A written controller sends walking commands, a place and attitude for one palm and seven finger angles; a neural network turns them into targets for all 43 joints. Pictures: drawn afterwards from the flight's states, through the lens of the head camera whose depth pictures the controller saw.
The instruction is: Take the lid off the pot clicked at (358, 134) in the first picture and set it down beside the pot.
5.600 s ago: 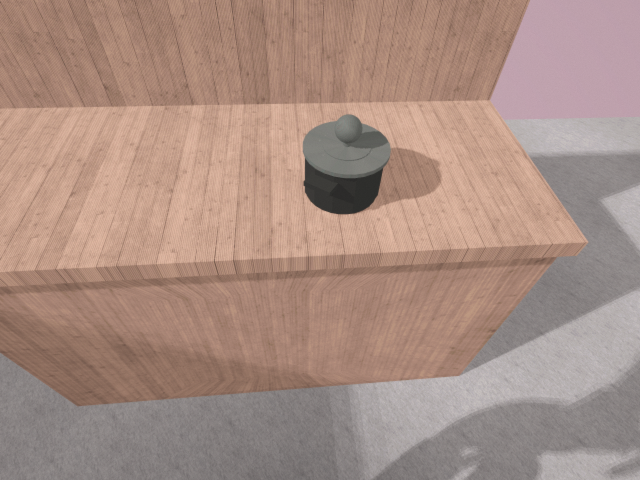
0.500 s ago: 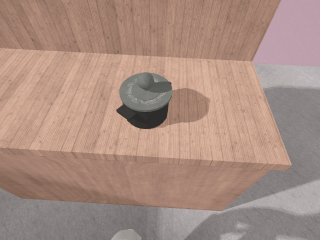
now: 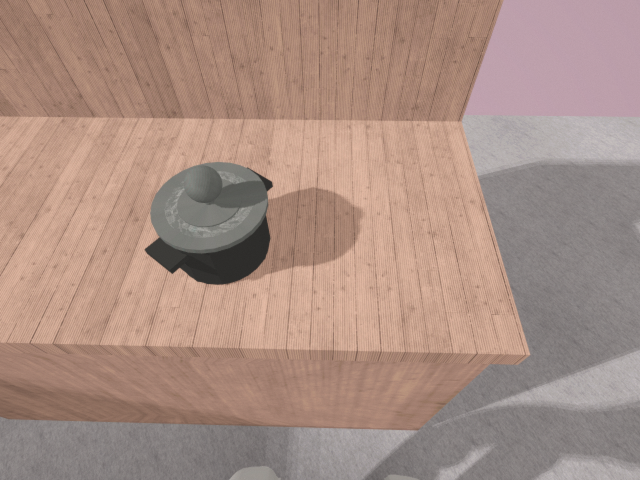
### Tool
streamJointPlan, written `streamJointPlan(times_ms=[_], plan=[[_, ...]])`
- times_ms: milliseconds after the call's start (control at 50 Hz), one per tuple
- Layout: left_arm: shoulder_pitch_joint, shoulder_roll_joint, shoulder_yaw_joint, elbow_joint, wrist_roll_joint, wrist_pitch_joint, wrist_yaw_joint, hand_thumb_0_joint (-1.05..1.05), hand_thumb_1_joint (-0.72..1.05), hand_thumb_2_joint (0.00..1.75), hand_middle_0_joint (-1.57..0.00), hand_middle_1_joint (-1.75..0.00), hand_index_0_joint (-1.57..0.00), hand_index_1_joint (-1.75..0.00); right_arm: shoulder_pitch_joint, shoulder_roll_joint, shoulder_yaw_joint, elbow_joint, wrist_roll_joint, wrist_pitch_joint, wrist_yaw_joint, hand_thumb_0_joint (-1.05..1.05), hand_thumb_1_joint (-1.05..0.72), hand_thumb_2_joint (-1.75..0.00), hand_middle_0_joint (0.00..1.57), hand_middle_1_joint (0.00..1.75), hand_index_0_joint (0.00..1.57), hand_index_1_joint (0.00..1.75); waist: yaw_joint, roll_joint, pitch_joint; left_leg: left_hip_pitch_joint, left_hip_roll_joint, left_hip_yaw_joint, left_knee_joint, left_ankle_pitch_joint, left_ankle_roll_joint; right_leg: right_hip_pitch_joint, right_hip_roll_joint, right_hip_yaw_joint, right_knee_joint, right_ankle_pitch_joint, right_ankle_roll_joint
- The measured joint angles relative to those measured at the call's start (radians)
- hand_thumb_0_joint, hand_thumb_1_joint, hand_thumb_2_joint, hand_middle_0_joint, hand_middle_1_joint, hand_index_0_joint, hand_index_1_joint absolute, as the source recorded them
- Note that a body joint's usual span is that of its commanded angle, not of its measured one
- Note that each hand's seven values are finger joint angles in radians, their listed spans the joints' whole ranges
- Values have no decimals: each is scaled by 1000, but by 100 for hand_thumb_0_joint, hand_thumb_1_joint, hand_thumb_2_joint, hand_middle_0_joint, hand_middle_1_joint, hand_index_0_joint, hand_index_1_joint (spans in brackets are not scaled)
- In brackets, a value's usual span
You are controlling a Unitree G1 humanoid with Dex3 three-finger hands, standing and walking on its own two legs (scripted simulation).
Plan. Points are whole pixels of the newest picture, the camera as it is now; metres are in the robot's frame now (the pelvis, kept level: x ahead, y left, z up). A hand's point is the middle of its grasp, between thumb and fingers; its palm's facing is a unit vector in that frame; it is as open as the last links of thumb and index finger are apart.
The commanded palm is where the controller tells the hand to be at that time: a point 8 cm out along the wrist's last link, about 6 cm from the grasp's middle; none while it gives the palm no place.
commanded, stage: shuffle to correct the standing spot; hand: left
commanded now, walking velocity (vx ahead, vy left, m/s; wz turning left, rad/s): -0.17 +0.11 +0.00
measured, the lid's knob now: (203, 184) +0.44 +0.17 +0.11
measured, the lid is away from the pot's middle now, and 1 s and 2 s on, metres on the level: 0.00 0.00 0.00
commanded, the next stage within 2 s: come to a stop and stand still in 0.18 s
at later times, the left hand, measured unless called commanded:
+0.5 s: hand out of the picture -0.03 +0.19 -0.17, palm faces +0.03 -0.96 -0.28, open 7.4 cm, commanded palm none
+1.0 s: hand out of the picture -0.07 +0.18 -0.17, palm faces -0.03 -0.98 -0.19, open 7.4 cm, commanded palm none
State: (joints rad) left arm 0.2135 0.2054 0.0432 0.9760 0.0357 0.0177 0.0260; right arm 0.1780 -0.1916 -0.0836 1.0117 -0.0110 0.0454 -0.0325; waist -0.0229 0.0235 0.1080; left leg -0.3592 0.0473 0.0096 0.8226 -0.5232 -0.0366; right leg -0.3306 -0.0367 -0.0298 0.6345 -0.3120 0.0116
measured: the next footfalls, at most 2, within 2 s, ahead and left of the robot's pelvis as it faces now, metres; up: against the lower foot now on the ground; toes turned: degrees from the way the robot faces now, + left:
left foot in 0.18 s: -0.02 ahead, +0.12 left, +0.00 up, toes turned +1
right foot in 0.48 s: -0.11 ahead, -0.13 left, +0.00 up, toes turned -3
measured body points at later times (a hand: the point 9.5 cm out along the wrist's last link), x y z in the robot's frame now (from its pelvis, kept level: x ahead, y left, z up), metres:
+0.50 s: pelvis -0.08 -0.01 +0.00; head -0.05 -0.01 +0.45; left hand -0.03 +0.24 -0.15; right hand +0.00 -0.24 -0.15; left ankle -0.03 +0.08 -0.72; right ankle -0.15 -0.13 -0.73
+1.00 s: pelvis -0.08 +0.01 +0.00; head -0.07 +0.01 +0.45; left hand -0.07 +0.23 -0.15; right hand -0.10 -0.21 -0.16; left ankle -0.07 +0.10 -0.72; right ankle -0.15 -0.13 -0.72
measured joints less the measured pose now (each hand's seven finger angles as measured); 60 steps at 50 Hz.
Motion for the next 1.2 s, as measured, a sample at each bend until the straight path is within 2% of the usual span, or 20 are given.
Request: streamJointPlan(times_ms=[80,120,160,180,220,240,280,320,360,420,480,540,600,680,820,900,1000,1040,1120,1200], plan=[[-17,-9,-2,-10,-1,-8,16,1,91,90,-20,-30,-20,-30,-11,-2,4,2,10,1,-1,1,-91,-90,20,30,20,30,5,-29,9,-8,-49,19,50,-37,-7,2,4,0,-32,30,-15],[-25,-10,-4,-18,-2,-10,20,1,91,90,-20,-30,-20,-30,-14,3,9,-1,14,-3,1,1,-91,-90,20,30,20,30,7,-48,12,18,-65,34,-29,13,-10,0,4,0,-41,42,-15],[-31,-9,-5,-22,-7,-7,22,1,91,90,-20,-30,-20,-30,-11,8,14,-5,15,-9,4,0,-91,-90,20,30,20,30,4,-63,11,69,-72,51,-164,133,-9,-6,4,-4,-33,44,-9],[-35,-9,-5,-23,-10,-3,22,1,90,90,-20,-30,-20,-30,-8,11,17,-7,14,-14,5,0,-91,-90,20,30,20,30,2,-68,13,94,-71,58,-225,217,8,-9,3,-7,-21,40,-4],[-53,-3,-1,-20,-17,8,23,1,90,90,-20,-30,-20,-30,-5,27,22,-8,6,-17,7,0,-91,-90,20,30,20,30,14,-98,26,115,-88,75,-247,233,73,-14,-10,5,17,8,1],[-58,-4,0,-19,-19,15,25,1,90,90,-20,-30,-20,-30,-1,33,27,-12,0,-15,9,0,-91,-90,20,30,20,30,18,-101,28,120,-88,80,-254,228,95,-27,-4,14,77,-64,4],[-70,-7,3,-15,-19,30,28,1,90,90,-20,-30,-20,-30,5,42,36,-19,-8,-10,9,0,-91,-90,20,30,20,30,22,-91,21,120,-83,80,-273,234,112,-60,15,35,244,-160,5],[-77,-11,8,-15,-18,36,29,1,90,90,-20,-30,-20,-30,5,48,42,-25,-15,-3,12,0,-91,-90,20,30,20,30,26,-74,14,107,-78,75,-287,255,114,-74,25,43,373,-192,6],[-76,-10,13,-18,-17,35,29,1,90,90,-20,-30,-20,-30,-2,48,41,-28,-19,0,9,1,-92,-90,20,30,20,30,32,-62,4,87,-77,74,-298,278,112,-58,23,43,402,-196,10],[-49,-5,13,-16,-16,25,29,1,91,90,-20,-30,-20,-30,-13,40,41,-28,-18,-2,11,1,-92,-90,20,30,20,30,41,-54,-22,53,-79,83,-303,302,108,24,2,28,253,-188,11],[5,4,5,3,-13,6,29,1,91,90,-20,-30,-20,-30,-18,41,41,-26,-11,-8,17,1,-92,-90,20,30,20,30,45,-60,-50,18,-83,104,-276,302,97,161,-17,24,-62,-90,0],[59,-20,-16,50,-10,-1,23,1,91,90,-20,-30,-20,-30,-7,29,34,-12,-5,-5,23,1,-92,-90,20,30,20,30,24,-11,-55,23,-65,67,-252,234,60,201,12,4,-122,-62,-6],[127,-31,-25,77,-12,-12,13,1,91,90,-20,-30,-20,-30,32,26,35,8,-11,-12,33,0,-91,-90,20,30,20,30,27,-16,-76,40,-62,49,-223,216,33,226,14,13,-171,-40,-9],[175,-41,-25,103,-14,-20,1,1,90,90,-20,-30,-20,-30,92,12,34,32,-9,-39,34,0,-91,-90,20,30,20,30,22,-18,-88,104,-49,17,-284,247,47,218,21,12,-150,-54,1],[130,-43,-24,115,-24,-27,12,1,91,90,-20,-30,-20,-30,133,36,51,102,-4,-64,12,1,-91,-90,20,30,20,30,34,-64,-59,124,-82,26,-310,261,77,223,-13,18,-136,-61,16],[107,-63,-43,105,-18,-52,25,1,91,90,-20,-30,-20,-30,132,37,70,86,-4,-50,18,1,-91,-90,20,30,20,30,22,-21,-65,81,-57,11,-263,251,74,218,13,5,-168,-33,17],[89,-66,-49,90,-15,-38,15,1,91,90,-20,-30,-20,-30,136,37,75,36,-18,-46,20,1,-91,-90,20,30,20,30,-5,7,-81,30,-64,15,-190,214,86,158,6,8,-74,-83,-7],[85,-65,-49,84,-16,-37,16,1,91,90,-20,-30,-20,-30,142,34,77,36,-16,-46,17,2,-92,-90,20,30,20,30,-1,14,-90,31,-69,19,-186,209,89,155,1,11,-61,-92,-7],[87,-58,-48,70,-20,-42,22,1,91,90,-20,-30,-20,-30,141,32,82,43,-11,-46,12,2,-93,-90,20,30,20,30,8,13,-98,47,-71,27,-198,210,86,165,-5,19,-68,-88,23],[86,-49,-47,59,-21,-33,23,1,91,90,-20,-30,-20,-30,132,32,82,39,-7,-54,11,2,-94,-90,20,30,20,30,8,-5,-92,60,-72,31,-219,220,81,170,-5,24,-74,-86,22]])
